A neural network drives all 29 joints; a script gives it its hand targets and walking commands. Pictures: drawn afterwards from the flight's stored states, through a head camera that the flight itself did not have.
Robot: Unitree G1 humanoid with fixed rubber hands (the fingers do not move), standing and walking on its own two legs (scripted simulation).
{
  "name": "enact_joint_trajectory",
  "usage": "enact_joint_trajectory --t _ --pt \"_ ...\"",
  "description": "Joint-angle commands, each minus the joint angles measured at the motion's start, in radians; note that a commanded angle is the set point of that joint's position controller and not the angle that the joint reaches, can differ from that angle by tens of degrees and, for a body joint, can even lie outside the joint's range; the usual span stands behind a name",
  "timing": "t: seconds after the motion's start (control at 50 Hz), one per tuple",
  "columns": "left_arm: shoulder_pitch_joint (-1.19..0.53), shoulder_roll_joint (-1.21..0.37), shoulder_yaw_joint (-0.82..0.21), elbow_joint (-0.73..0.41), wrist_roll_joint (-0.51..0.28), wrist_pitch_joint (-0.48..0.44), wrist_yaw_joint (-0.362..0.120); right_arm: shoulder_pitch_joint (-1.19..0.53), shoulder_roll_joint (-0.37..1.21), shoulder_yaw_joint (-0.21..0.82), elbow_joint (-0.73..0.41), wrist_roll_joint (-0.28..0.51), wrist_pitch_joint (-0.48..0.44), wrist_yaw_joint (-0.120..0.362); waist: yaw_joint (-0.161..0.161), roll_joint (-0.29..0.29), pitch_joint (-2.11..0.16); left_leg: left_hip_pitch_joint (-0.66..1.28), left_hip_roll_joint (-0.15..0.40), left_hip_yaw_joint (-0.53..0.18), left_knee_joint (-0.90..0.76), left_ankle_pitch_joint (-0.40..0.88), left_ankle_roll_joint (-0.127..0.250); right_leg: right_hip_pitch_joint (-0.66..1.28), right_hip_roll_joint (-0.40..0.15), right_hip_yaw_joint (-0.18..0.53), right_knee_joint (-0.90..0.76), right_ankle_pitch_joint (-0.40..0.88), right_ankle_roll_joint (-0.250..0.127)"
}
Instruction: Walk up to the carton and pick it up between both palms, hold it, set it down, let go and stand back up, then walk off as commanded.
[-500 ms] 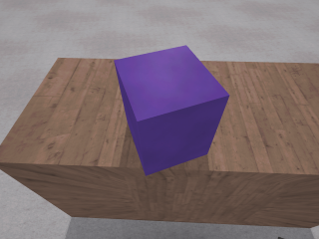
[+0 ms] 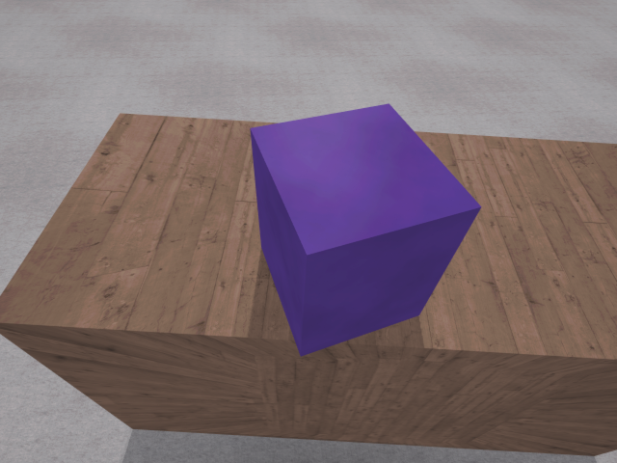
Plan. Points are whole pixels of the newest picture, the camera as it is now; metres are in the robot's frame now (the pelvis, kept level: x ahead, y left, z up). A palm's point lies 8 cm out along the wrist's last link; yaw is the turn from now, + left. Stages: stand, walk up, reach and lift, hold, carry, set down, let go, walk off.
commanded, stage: walk up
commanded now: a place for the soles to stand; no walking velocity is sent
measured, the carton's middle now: (344, 232) +0.42 -0.03 +0.06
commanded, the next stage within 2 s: reach and lift in 1.44 s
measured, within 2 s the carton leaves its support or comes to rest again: neither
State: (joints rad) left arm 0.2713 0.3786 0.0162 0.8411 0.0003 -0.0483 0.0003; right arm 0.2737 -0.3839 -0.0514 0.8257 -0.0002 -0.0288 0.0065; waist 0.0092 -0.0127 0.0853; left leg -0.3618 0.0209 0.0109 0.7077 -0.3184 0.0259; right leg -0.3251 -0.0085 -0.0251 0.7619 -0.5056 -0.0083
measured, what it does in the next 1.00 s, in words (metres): stands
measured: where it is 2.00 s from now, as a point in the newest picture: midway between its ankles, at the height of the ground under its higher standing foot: outside the picture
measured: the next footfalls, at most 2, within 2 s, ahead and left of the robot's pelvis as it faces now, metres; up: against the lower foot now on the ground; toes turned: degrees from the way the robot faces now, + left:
none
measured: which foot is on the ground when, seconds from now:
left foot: down 0.00-1.00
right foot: down 0.00-1.00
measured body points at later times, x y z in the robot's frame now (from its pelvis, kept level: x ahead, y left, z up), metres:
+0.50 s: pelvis -0.01 +0.00 +0.00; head +0.00 +0.01 +0.45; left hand +0.05 +0.31 -0.13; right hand +0.06 -0.32 -0.11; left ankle +0.04 +0.11 -0.72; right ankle +0.01 -0.14 -0.72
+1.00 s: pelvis +0.01 +0.00 +0.00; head +0.02 +0.01 +0.45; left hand +0.06 +0.31 -0.13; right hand +0.07 -0.32 -0.11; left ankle +0.04 +0.11 -0.72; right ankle +0.01 -0.14 -0.72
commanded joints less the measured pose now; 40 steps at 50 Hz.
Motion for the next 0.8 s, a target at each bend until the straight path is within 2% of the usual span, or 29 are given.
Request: enact_joint_trajectory --t 0.0,0.02,0.06,0.1,0.12,0.14,0.16,0.18,0.22,0.26,0.28,0.3,0.32,0.34,0.36,0.38,0.4,0.42,0.44,0.46,0.54,0.58,0.62,0.64,0.7,0.72,0.74,0.76,0.78 --pt "-0.008 0.174 0.041 -0.029 -0.01 0.006 0.018 -0.07 -0.247 -0.059 -0.056 -0.03 -0.033 -0.02 -0.006 0.194 -0.058 0.115 0.238 -0.32 -0.334 0.134 0.181 -0.116 -0.026 0.055 0.035 -0.092 -0.02" --pt "-0.009 0.195 0.054 -0.011 -0.001 0.007 0.014 -0.054 -0.255 -0.062 -0.049 -0.035 -0.029 -0.018 -0.03 0.192 -0.042 0.109 0.216 -0.321 -0.319 0.172 0.176 -0.103 -0.006 0.017 0.033 -0.039 -0.011" --pt "0.02 0.167 0.057 0.004 -0.001 -0.003 0.015 -0.092 -0.244 -0.059 -0.053 -0.037 -0.015 -0.014 0.003 0.206 -0.06 0.069 0.173 -0.259 -0.257 0.099 0.152 0.004 0.012 -0.003 -0.172 0.064 -0.008" --pt "0.03 0.202 0.061 0.031 0.015 -0.014 0.021 -0.095 -0.231 -0.059 -0.082 -0.019 0.0 -0.011 -0.008 0.222 -0.107 -0.002 0.154 -0.216 -0.207 0.049 0.117 0.14 0.007 -0.02 -0.248 0.249 -0.014" --pt "0.034 0.215 0.076 0.046 0.024 -0.017 0.025 -0.104 -0.184 -0.047 -0.084 -0.02 -0.001 -0.009 0.006 0.164 -0.09 -0.108 0.141 -0.2 -0.216 -0.072 0.091 0.184 -0.024 0.055 -0.238 0.258 -0.015" --pt "0.0 0.24 0.071 0.034 0.023 -0.029 0.025 -0.122 -0.165 -0.035 -0.07 -0.011 0.005 -0.002 0.006 0.052 -0.067 -0.176 0.108 -0.184 -0.223 -0.207 0.069 0.185 -0.086 0.147 -0.278 0.095 -0.047" --pt "-0.053 0.247 0.064 0.03 0.031 -0.029 0.02 -0.124 -0.174 -0.037 -0.058 -0.012 0.008 -0.001 -0.007 0.042 -0.006 -0.107 0.06 -0.156 -0.186 -0.177 0.036 0.027 -0.15 0.257 -0.355 -0.074 -0.093" --pt "-0.057 0.258 0.068 0.042 0.025 -0.031 0.021 -0.112 -0.194 -0.048 -0.048 -0.015 0.014 0.002 -0.009 0.022 0.01 -0.025 0.05 -0.133 -0.157 -0.179 0.034 -0.07 -0.168 0.267 -0.393 -0.129 -0.091" --pt "-0.086 0.246 0.056 0.054 0.024 -0.031 0.018 -0.111 -0.182 -0.043 -0.035 -0.017 0.008 0.012 -0.028 0.111 -0.021 0.053 0.082 -0.177 -0.214 -0.17 0.053 -0.093 -0.127 0.194 -0.343 -0.062 -0.07" --pt "-0.092 0.237 0.053 0.066 0.023 -0.034 0.014 -0.074 -0.198 -0.054 -0.019 -0.022 0.001 0.017 -0.026 0.105 -0.039 0.028 0.095 -0.212 -0.255 -0.164 0.06 -0.01 -0.085 0.121 -0.294 0.011 -0.052" --pt "-0.051 0.22 0.056 0.082 0.019 -0.033 0.016 -0.123 -0.201 -0.047 -0.017 -0.021 0.003 0.011 0.002 0.143 -0.023 -0.013 0.118 -0.214 -0.265 -0.139 0.062 0.009 -0.089 0.119 -0.286 0.061 -0.054" --pt "-0.06 0.222 0.053 0.082 0.016 -0.032 0.016 -0.116 -0.188 -0.035 -0.01 -0.022 0.002 0.01 -0.015 0.144 -0.03 -0.015 0.116 -0.223 -0.269 -0.103 0.061 0.013 -0.09 0.139 -0.296 0.07 -0.055" --pt "-0.085 0.207 0.045 0.088 0.021 -0.037 0.015 -0.127 -0.197 -0.043 -0.003 -0.017 0.005 0.011 -0.016 0.119 -0.02 -0.022 0.107 -0.196 -0.254 -0.13 0.051 0.013 -0.105 0.153 -0.323 0.027 -0.064" --pt "-0.09 0.249 0.064 0.091 0.021 -0.036 0.015 -0.12 -0.19 -0.035 0.007 -0.014 0.004 0.009 -0.005 0.034 -0.056 -0.011 0.085 -0.189 -0.211 -0.057 0.042 0.054 -0.13 0.164 -0.336 0.082 -0.067" --pt "-0.096 0.251 0.057 0.095 0.017 -0.039 0.018 -0.122 -0.184 -0.037 0.014 -0.014 0.006 0.013 -0.016 0.026 -0.051 0.001 0.069 -0.151 -0.195 -0.025 0.03 0.043 -0.13 0.184 -0.345 0.093 -0.063" --pt "-0.113 0.251 0.056 0.083 0.018 -0.037 0.019 -0.112 -0.184 -0.039 0.015 -0.029 0.007 0.013 -0.018 0.063 -0.029 0.044 0.061 -0.151 -0.18 0.003 0.025 -0.025 -0.16 0.222 -0.346 0.084 -0.073" --pt "-0.107 0.239 0.047 0.09 0.016 -0.037 0.021 -0.13 -0.213 -0.037 0.021 -0.022 0.008 0.012 -0.01 0.099 -0.008 0.05 0.08 -0.158 -0.197 -0.012 0.033 -0.062 -0.144 0.185 -0.349 0.088 -0.062" --pt "-0.096 0.231 0.042 0.088 0.014 -0.035 0.02 -0.107 -0.208 -0.039 0.037 -0.025 0.004 0.01 -0.02 0.057 -0.042 0.079 0.085 -0.18 -0.219 -0.034 0.046 -0.046 -0.121 0.152 -0.309 0.11 -0.056" --pt "-0.118 0.231 0.045 0.088 0.009 -0.028 0.018 -0.086 -0.215 -0.043 0.034 -0.02 0.0 0.007 -0.027 0.1 -0.044 0.066 0.122 -0.23 -0.277 -0.059 0.057 -0.029 -0.092 0.101 -0.266 0.125 -0.052" --pt "-0.081 0.228 0.047 0.099 0.006 -0.024 0.016 -0.137 -0.214 -0.042 0.024 -0.019 0.001 0.011 -0.004 0.167 -0.038 0.046 0.12 -0.249 -0.29 -0.096 0.07 -0.021 -0.058 0.074 -0.254 0.12 -0.04" --pt "-0.069 0.235 0.05 0.107 0.02 -0.036 0.019 -0.137 -0.218 -0.038 0.035 -0.015 0.008 0.01 0.004 0.062 -0.054 0.002 0.09 -0.174 -0.223 -0.019 0.041 0.04 -0.111 0.142 -0.307 0.14 -0.051" --pt "-0.075 0.246 0.048 0.109 0.018 -0.031 0.022 -0.13 -0.198 -0.035 0.04 -0.017 0.008 0.013 0.002 0.065 -0.038 0.028 0.062 -0.15 -0.195 0.015 0.038 0.027 -0.141 0.171 -0.341 0.143 -0.065" --pt "-0.123 0.255 0.046 0.092 0.026 -0.033 0.023 -0.135 -0.188 -0.039 0.024 -0.012 0.009 0.01 -0.025 0.031 -0.036 0.073 0.071 -0.141 -0.175 0.038 0.039 -0.034 -0.152 0.176 -0.341 0.157 -0.064" --pt "-0.144 0.249 0.053 0.09 0.014 -0.027 0.022 -0.106 -0.201 -0.037 0.058 -0.017 0.007 0.011 -0.027 0.103 -0.033 0.068 0.068 -0.155 -0.22 0.04 0.042 -0.022 -0.126 0.136 -0.299 0.153 -0.058" --pt "-0.094 0.224 0.04 0.11 0.01 -0.022 0.023 -0.132 -0.219 -0.036 0.056 -0.016 0.005 0.007 -0.009 0.117 -0.096 0.042 0.119 -0.237 -0.279 -0.063 0.068 0.064 -0.069 0.051 -0.227 0.173 -0.044" --pt "-0.064 0.214 0.039 0.111 0.008 -0.025 0.022 -0.143 -0.188 -0.029 0.05 -0.016 0.007 0.01 0.013 0.127 -0.052 0.015 0.109 -0.221 -0.26 -0.035 0.067 0.048 -0.091 0.112 -0.274 0.132 -0.046" --pt "-0.094 0.224 0.045 0.105 0.018 -0.026 0.019 -0.17 -0.186 -0.024 0.043 -0.022 0.006 0.008 -0.001 0.134 -0.044 0.016 0.102 -0.197 -0.251 -0.002 0.058 0.043 -0.094 0.117 -0.279 0.174 -0.05" --pt "-0.067 0.222 0.044 0.091 0.021 -0.024 0.008 -0.131 -0.185 -0.035 0.047 -0.016 -0.006 0.006 -0.002 0.083 -0.096 0.026 0.12 -0.21 -0.293 -0.123 0.065 0.074 -0.081 0.086 -0.264 0.117 -0.048" --pt "-0.078 0.247 0.053 0.107 0.023 -0.016 0.008 -0.111 -0.217 -0.034 0.05 -0.013 -0.004 0.009 -0.011 0.091 -0.06 0.003 0.094 -0.216 -0.289 -0.231 0.056 0.049 -0.071 0.122 -0.278 0.049 -0.063"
